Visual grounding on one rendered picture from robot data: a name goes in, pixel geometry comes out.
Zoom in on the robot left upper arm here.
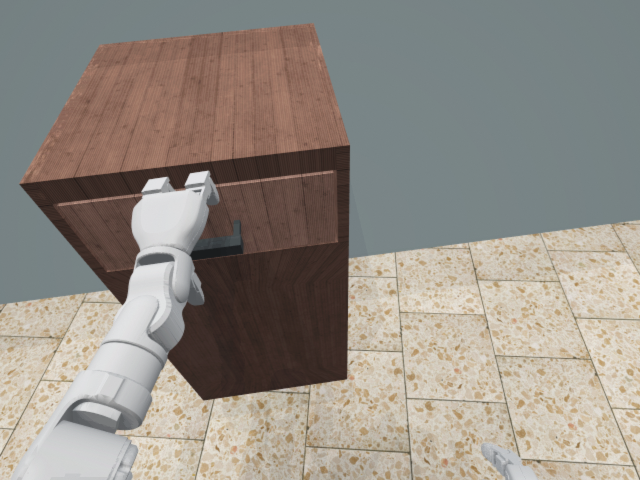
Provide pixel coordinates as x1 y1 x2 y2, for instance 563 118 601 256
22 420 139 480

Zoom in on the right robot hand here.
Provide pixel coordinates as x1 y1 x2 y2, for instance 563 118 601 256
481 443 538 480

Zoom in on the drawer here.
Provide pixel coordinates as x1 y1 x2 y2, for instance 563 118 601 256
58 170 335 270

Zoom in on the robot left forearm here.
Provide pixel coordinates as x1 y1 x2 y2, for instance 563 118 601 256
11 246 192 480

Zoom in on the left robot hand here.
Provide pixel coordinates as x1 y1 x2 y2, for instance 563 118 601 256
131 171 219 306

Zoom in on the cabinet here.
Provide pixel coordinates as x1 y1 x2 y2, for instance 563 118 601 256
19 23 350 401

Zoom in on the handle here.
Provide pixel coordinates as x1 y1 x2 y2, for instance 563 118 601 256
190 220 243 260

